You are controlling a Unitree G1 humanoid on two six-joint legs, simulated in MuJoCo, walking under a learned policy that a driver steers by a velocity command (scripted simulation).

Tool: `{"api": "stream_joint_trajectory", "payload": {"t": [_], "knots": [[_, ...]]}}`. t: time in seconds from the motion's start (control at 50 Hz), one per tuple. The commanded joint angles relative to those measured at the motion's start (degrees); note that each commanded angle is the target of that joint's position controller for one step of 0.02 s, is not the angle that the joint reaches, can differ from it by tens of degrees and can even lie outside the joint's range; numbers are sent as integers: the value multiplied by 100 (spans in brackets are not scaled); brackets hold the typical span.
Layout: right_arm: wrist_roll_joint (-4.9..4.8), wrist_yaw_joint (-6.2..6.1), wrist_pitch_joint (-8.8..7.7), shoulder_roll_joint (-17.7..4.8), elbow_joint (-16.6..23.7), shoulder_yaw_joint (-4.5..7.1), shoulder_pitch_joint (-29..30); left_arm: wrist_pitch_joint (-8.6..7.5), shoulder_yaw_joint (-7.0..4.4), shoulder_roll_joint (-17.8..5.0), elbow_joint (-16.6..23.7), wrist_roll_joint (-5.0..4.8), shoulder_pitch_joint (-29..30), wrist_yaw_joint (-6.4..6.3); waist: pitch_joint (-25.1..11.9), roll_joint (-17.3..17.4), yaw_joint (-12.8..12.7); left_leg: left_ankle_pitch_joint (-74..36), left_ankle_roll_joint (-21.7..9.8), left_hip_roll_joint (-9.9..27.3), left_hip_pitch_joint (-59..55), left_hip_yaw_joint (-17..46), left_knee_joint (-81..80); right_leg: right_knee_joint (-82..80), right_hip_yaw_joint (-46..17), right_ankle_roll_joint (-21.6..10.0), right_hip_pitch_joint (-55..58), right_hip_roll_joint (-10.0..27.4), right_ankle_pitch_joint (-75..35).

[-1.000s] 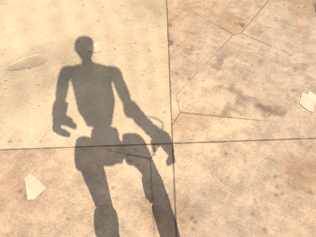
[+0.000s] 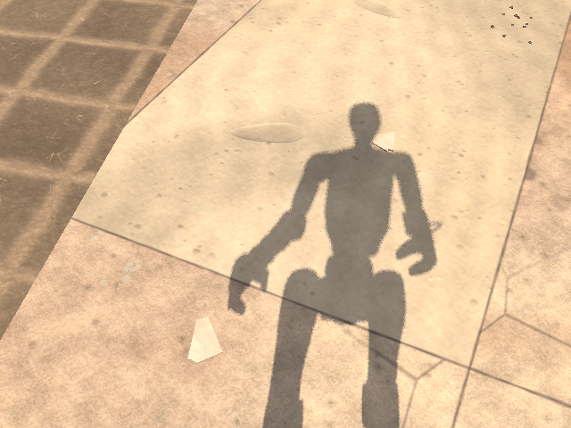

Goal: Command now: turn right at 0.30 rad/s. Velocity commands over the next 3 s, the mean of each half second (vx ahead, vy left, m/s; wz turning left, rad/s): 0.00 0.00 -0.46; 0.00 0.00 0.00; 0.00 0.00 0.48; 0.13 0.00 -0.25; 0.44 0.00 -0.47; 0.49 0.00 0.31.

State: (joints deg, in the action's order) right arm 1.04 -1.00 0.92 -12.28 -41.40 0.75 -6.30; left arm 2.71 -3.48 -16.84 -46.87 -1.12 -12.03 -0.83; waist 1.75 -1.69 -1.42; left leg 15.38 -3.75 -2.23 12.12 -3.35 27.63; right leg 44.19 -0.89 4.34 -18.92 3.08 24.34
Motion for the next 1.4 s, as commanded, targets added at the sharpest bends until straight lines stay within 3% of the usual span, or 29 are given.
{"api": "stream_joint_trajectory", "payload": {"t": [0.02, 0.12, 0.16, 0.18, 0.2, 0.22, 0.26, 0.3, 0.56, 0.64, 0.66, 0.68, 0.7, 0.72, 0.76, 0.8, 0.92, 0.98, 1.02, 1.06, 1.08, 1.12, 1.2, 1.28, 1.32, 1.34, 1.36, 1.38, 1.4], "knots": [[-51, -79, 18, -1337, 186, 454, -135, -73, -147, -627, 524, -22, 357, -12, -230, 752, 331, -2832, -1160, 2067, -867, 1538, -706, 156, 52, -37, -676, 39, 349], [-113, -134, 105, -1327, 185, 531, 185, -39, -141, -492, 509, -48, 126, 110, -523, 765, 119, -3431, -967, 2000, -940, 989, -336, -631, 388, -241, -69, -107, -106], [-211, -152, 138, -1316, 99, 560, 167, -44, -181, -572, 466, -13, -122, 155, -559, 711, -76, -2688, -504, 1723, -603, 564, 121, -1876, 407, -531, 639, -222, -1399], [-150, -135, 107, -1153, 69, 545, -22, -54, -297, -992, 503, 25, -202, 104, -609, -107, 16, -1442, 29, 1247, 149, 41, 1038, -2345, -549, -867, 1348, 287, -2880], [107, -121, 57, -854, 376, 448, 337, -86, -451, -1673, 593, 56, -245, 38, -471, -1528, 56, 1431, 683, 185, 1863, -404, 2327, -2349, -2535, -1906, 1993, 1647, -5001], [61, -135, 16, -943, 470, 473, 773, -201, -374, -1422, 639, 234, -449, 68, -779, -975, -351, 2571, 742, 13, 2234, 470, 3499, -2462, -2864, -2602, 2003, 1985, -5045], [-119, -112, 19, -1122, 300, 563, 475, -369, -334, -1217, 692, 129, 102, 53, -541, -296, 12, 1739, 695, 265, 2515, 770, 3886, -2388, -1985, -2112, 1961, 1364, -4372], [-65, -159, 19, -1212, 203, 607, 363, -352, -254, -1005, 754, -21, 349, -18, -500, -270, 113, 1101, 789, 336, 2434, 826, 3658, -2385, -1718, -1818, 1891, 1072, -4306], [-170, -60, -187, -1113, 244, 561, 323, -106, -320, -1253, 934, 32, 430, -65, -425, -771, -35, 554, 948, -22, 1158, 886, 1248, -2263, -2463, -1725, 1149, 632, -3007], [-152, 88, -288, -982, 22, 497, -237, -53, -112, -815, 905, 35, 658, -104, -709, -711, 202, -663, 701, 169, -19, 615, -349, -1772, -2262, -1384, 1033, 509, -3179], [-57, 113, -308, -922, 29, 440, -193, -85, 6, -517, 781, 100, 413, -106, -708, -465, 176, -1525, 565, 435, -542, 920, -949, -1743, -2102, -1081, 815, 286, -2498], [60, 109, -317, -1160, 105, 411, -90, -138, 104, -246, 644, 301, -34, -91, -833, 496, -142, -2737, 271, 1286, -935, 1938, -1060, -1128, -1489, -745, 606, -212, -1229], [174, 128, -324, -1141, 119, 322, 323, -155, 44, -401, 595, 283, -291, -88, -536, 1105, -542, -2960, -512, 1696, -300, 2405, -872, -1313, -1092, -462, 582, -486, 108], [70, 160, -338, -957, 156, 275, 541, -178, 16, -648, 538, 357, -149, -104, -383, 1046, -429, -2013, -706, 1564, 84, 2427, -990, -1574, -925, -268, 885, -302, -268], [-44, 178, -332, -1254, 33, 334, 242, -206, -57, -796, 484, 299, 336, -128, -258, 947, -84, -768, -282, 1002, 169, 2112, -990, -1758, -786, -280, 1040, -397, -970], [-117, 140, -332, -1519, 19, 371, 146, -187, -81, -824, 527, 226, 422, -153, -93, 1059, -42, -690, -226, 962, 249, 2273, -997, -1681, -659, -313, 914, -413, -1071], [-229, -9, -165, -1519, 168, 434, -35, -314, -144, -646, 436, 145, 290, -153, -500, 920, 77, -1908, -566, 962, -169, 2764, -472, -1421, -342, -294, 625, -549, -1023], [-261, -49, -45, -1465, 353, 454, 96, -340, -218, -709, 376, 127, 100, -114, -620, 567, 42, -2002, -409, 687, 205, 2608, -104, -1634, -387, -449, 999, -377, -1430], [-281, -41, -2, -1343, 477, 433, 117, -307, -309, -955, 343, 157, -40, -116, -504, -225, 68, -1174, -5, 129, 1007, 1872, 665, -2121, -979, -881, 1449, 273, -2132], [-236, 0, 24, -1292, 491, 447, -66, -313, -302, -1020, 446, 248, 18, -160, -423, -1178, 26, 1844, 427, -234, 2001, 979, 2541, -2563, -2221, -1956, 1768, 1888, -3770], [-211, 24, 31, -1506, 477, 543, -134, -329, -236, -903, 561, 245, 155, -189, -351, -710, 74, 2166, 557, 27, 2155, 1005, 3594, -2562, -2197, -2191, 1567, 2151, -4235], [-257, 66, 123, -1313, 419, 526, -241, -338, -222, -902, 643, 126, 558, -226, -98, -255, 267, 1542, 703, 314, 2210, 937, 3586, -2475, -1273, -1784, 1425, 1630, -3945], [-267, 213, 133, -1024, 705, 373, 159, -205, -296, -1121, 564, 129, 325, -242, -235, -618, -65, 866, 859, 444, 1729, 351, 2387, -2397, -311, -1615, 1670, 1202, -4168], [-273, 312, 170, -1214, 812, 450, -55, -162, -356, -1291, 550, 7, 300, -151, -439, -719, -12, 366, 628, 293, 813, -88, 1026, -2027, -17, -1444, 1541, 1338, -3958], [-216, 231, 207, -1373, 681, 574, -588, -245, -307, -1098, 457, -66, 168, -81, -553, -400, 245, -703, 299, 55, -254, -96, -117, -1158, 400, -994, 1006, 1078, -3215], [-236, 125, 211, -1869, 696, 741, -909, -305, -249, -877, 440, 112, -91, -34, -727, 643, 290, -2662, -67, 688, -1345, 1017, -354, 105, 826, -476, -72, 642, -1795], [-76, 89, 147, -2512, 897, 814, -964, -338, -91, -484, 830, 357, 205, -24, -923, 2031, 261, -4331, -1397, 2375, -1743, 3538, -512, 1646, 646, -17, -1666, -308, 1639], [43, 168, -6, -2125, 871, 713, -1108, -321, -180, -775, 877, 209, 644, -60, -1267, 1100, 648, -3662, -1874, 2531, -1407, 3675, -738, 2542, -293, -17, -1696, -303, 1768], [11, 176, -115, -1959, 853, 652, -822, -287, -211, -846, 902, 62, 684, -79, -851, 914, 447, -3000, -1614, 2221, -1056, 3124, -822, 2693, -378, -109, -1783, -182, 1287]]}}
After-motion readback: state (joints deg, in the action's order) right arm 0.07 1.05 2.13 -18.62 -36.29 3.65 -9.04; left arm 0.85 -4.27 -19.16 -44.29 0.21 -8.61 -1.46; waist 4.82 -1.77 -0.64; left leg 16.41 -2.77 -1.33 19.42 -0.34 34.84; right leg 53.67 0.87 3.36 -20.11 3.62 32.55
